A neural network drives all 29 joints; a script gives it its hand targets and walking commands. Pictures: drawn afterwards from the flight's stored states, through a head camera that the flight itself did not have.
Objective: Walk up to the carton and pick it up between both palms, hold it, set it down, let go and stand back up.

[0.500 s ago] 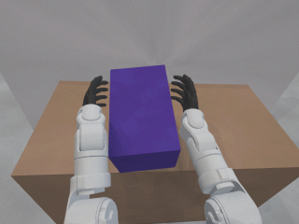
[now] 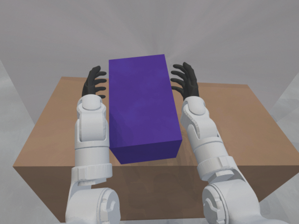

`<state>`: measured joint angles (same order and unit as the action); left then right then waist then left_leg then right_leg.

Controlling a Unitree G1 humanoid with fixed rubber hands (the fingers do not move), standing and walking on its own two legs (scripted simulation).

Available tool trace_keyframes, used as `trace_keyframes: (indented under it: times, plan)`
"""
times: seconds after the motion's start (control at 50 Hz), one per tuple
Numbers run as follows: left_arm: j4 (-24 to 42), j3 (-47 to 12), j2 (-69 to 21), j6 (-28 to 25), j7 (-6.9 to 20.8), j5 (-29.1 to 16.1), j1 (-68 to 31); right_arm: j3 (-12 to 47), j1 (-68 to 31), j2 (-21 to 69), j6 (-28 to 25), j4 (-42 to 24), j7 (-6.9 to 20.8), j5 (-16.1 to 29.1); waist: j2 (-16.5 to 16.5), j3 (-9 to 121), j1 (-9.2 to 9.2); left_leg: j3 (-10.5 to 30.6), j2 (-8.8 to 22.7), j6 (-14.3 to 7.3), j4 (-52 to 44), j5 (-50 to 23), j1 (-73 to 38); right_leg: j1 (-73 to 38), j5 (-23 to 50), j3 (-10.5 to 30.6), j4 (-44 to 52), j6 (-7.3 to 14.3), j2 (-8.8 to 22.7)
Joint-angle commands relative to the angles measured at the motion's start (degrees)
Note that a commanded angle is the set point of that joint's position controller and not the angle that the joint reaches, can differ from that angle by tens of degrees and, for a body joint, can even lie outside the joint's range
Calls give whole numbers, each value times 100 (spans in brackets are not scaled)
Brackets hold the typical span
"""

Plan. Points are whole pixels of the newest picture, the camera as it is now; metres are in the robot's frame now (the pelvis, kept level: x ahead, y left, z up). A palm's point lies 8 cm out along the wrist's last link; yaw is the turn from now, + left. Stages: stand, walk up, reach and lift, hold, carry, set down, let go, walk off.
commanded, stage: hold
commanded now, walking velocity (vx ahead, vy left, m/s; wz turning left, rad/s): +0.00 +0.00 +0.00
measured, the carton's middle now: (142, 109) +0.40 +0.02 +0.12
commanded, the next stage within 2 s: none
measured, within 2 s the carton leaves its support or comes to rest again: neither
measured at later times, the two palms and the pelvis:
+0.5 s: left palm (89, 100) +0.35 +0.15 +0.18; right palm (188, 99) +0.37 -0.10 +0.19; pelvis +0.00 +0.01 +0.00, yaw +0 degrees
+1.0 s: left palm (88, 104) +0.34 +0.15 +0.18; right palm (189, 102) +0.36 -0.10 +0.18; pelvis +0.01 +0.00 +0.00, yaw +1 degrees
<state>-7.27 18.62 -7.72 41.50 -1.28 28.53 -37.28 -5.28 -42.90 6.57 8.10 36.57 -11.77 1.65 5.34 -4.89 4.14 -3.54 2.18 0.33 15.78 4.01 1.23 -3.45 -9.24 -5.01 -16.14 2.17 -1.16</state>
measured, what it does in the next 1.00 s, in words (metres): stands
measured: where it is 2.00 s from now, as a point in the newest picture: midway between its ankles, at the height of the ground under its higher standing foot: outside the picture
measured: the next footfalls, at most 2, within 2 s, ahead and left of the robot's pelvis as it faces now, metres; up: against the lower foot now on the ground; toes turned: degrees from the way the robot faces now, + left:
none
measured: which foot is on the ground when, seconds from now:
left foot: down 0.00-1.00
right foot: down 0.00-1.00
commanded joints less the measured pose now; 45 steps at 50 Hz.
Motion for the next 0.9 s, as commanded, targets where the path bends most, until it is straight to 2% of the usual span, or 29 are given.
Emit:
trace_keyframes:
  times: [0.0,0.04,0.1,0.18,0.2,0.22,0.24,0.26,0.28,0.3,0.32,0.36,0.38,0.4,0.42,0.48,0.54,0.58,0.6,0.64,0.66,0.68,0.7,0.72,0.74,0.78,0.82,0.86,0.88]
  plan:
    - [453,-1898,-2254,-161,1184,-672,-2883,1699,-2926,2193,-145,-1104,446,295,-417,1518,228,-181,-263,-264,-53,-172,-1148,-205,1078,-120,344,-583,142]
    - [754,-1986,-2261,-139,1274,-699,-2846,1763,-2719,2197,-127,-1294,373,380,-483,1565,345,-179,-307,-179,12,-497,-1309,-368,1566,-143,238,-595,136]
    - [1189,-2224,-2302,-88,1296,-750,-2804,2037,-2608,2115,-73,-1588,345,632,-697,1677,355,-130,-302,-57,143,-920,-1468,-422,1742,-147,214,-546,91]
    - [1377,-2234,-2291,-2,1296,-736,-2844,2063,-2653,2032,-21,-1739,351,659,-633,1325,328,-91,-241,-21,102,-851,-1571,-104,1091,-281,297,-456,-12]
    - [1522,-2346,-2295,-25,1275,-750,-2969,2089,-2733,2042,-26,-1843,375,700,-674,1356,271,-93,-211,-4,87,-792,-1519,-42,919,-273,306,-429,-14]
    - [1347,-2370,-2305,-13,1260,-794,-2929,2086,-2876,1981,-40,-1961,406,686,-744,1346,233,-92,-205,9,62,-732,-1484,5,715,-296,316,-401,-30]
    - [1578,-2424,-2349,-41,1227,-855,-2895,2172,-2898,2046,-64,-2129,418,735,-628,1548,188,-112,-163,-23,84,-815,-1536,-19,778,-297,292,-382,-72]
    - [1413,-2405,-2304,-28,1173,-821,-2907,2197,-3049,1987,-65,-2209,424,722,-598,1534,105,-107,-164,-51,58,-648,-1490,59,530,-291,315,-393,-83]
    - [1357,-2471,-2402,-44,1145,-892,-3023,2128,-3193,1999,-91,-2193,447,690,-592,1503,162,-62,-136,-54,20,-426,-1497,220,300,-290,344,-354,-70]
    - [1429,-2542,-2488,-46,1113,-938,-3112,2090,-3155,2019,-91,-2085,499,645,-736,1594,120,-21,-67,-50,-30,-266,-1507,290,104,-301,321,-313,-70]
    - [1353,-2549,-2434,-48,1079,-910,-3137,2027,-3203,1968,-90,-2066,526,580,-663,1629,87,-41,-77,-77,-67,-26,-1487,330,-24,-289,334,-300,-81]
    - [1287,-2523,-2481,-48,1062,-984,-3144,1926,-3227,1961,-75,-2131,587,463,-517,1670,172,-53,-39,-129,-171,228,-1342,380,-134,-324,329,-319,-106]
    - [1085,-2423,-2393,-53,1063,-920,-3219,1852,-3197,1966,-43,-1866,621,392,-531,1605,144,-82,-60,-179,-196,463,-1280,436,-376,-287,366,-315,-80]
    - [1079,-2370,-2408,-25,1050,-872,-3159,1847,-3132,1980,-31,-1747,656,393,-566,1584,136,-85,-20,-174,-216,436,-1306,384,-325,-312,329,-307,-95]
    - [1127,-2438,-2459,-42,1051,-942,-3126,1916,-3174,2006,-67,-1906,669,428,-547,1903,127,-99,-57,-187,-118,240,-1331,286,-142,-262,291,-316,-81]
    - [1105,-2329,-2347,-63,1051,-917,-3141,1907,-3117,2102,-68,-1774,621,384,-379,1963,112,-128,-117,-222,-79,154,-1375,265,49,-277,316,-386,-35]
    - [1115,-2270,-2343,-60,1096,-850,-3081,1896,-3074,2083,-88,-1662,599,410,-601,1983,195,-131,-140,-157,-15,-203,-1448,127,394,-253,282,-392,-48]
    - [1123,-2187,-2329,-38,1116,-785,-2860,2000,-2963,2066,-87,-1719,560,453,-522,2032,114,-140,-161,-165,54,-491,-1480,-11,662,-234,284,-418,-23]
    - [1113,-2131,-2279,-12,1136,-735,-2733,2021,-2897,2058,-73,-1740,521,501,-475,1908,176,-165,-186,-147,67,-603,-1526,-93,852,-235,309,-458,-35]
    - [1112,-2024,-2206,21,1197,-648,-2573,2135,-2722,2074,-45,-1735,441,553,-501,1667,130,-191,-248,-176,80,-650,-1332,-259,1220,-183,267,-505,64]
    - [1212,-2034,-2225,34,1241,-659,-2428,2231,-2627,2138,-34,-1833,404,631,-527,1687,103,-196,-268,-161,87,-864,-1338,-364,1538,-193,222,-541,36]
    - [1439,-2132,-2180,34,1263,-721,-2549,2283,-2570,2167,-23,-1909,374,719,-534,1701,221,-166,-290,-134,141,-1050,-1423,-457,1871,-152,185,-560,65]
    - [1592,-2186,-2253,44,1288,-728,-2450,2426,-2547,2134,-20,-2095,316,815,-561,1768,199,-174,-295,-112,211,-1323,-1540,-546,2176,-158,118,-571,41]
    - [1642,-2291,-2232,58,1317,-757,-2410,2472,-2495,2110,-17,-2172,270,853,-571,1857,281,-126,-296,-57,277,-1462,-1645,-599,2321,-170,99,-573,22]
    - [1930,-2409,-2235,23,1297,-821,-2479,2550,-2522,2129,-27,-2389,230,914,-657,1950,263,-132,-296,-8,342,-1687,-1710,-630,2435,-177,61,-554,2]
    - [2046,-2566,-2215,36,1299,-897,-2460,2711,-2407,2171,23,-2485,184,1028,-716,1973,255,-83,-324,27,356,-1693,-1719,-679,2491,-159,83,-570,25]
    - [2070,-2624,-2255,48,1303,-882,-2526,2647,-2464,2109,60,-2492,191,1036,-752,1706,308,-110,-298,25,280,-1410,-1702,-407,2006,-211,130,-526,2]
    - [2081,-2508,-2065,57,1295,-829,-2567,2653,-2373,2039,129,-2360,208,940,-567,1500,205,-103,-267,-20,197,-1206,-1633,-291,1590,-282,186,-503,-50]
    - [2080,-2509,-2121,66,1288,-842,-2473,2607,-2303,2013,123,-2445,221,909,-602,1509,232,-134,-268,-5,181,-1114,-1626,-284,1493,-249,199,-481,-30]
